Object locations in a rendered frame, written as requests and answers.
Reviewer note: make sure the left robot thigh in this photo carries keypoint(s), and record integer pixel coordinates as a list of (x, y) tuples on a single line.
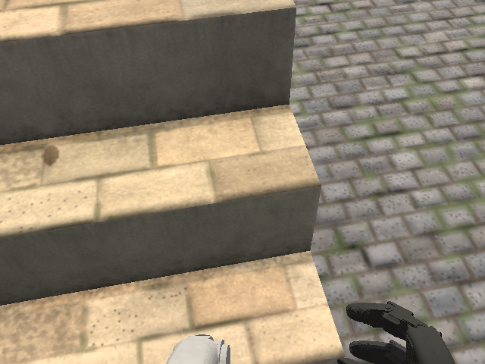
[(200, 350)]

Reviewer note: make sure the right robot hand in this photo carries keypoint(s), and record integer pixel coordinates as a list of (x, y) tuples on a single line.
[(424, 345)]

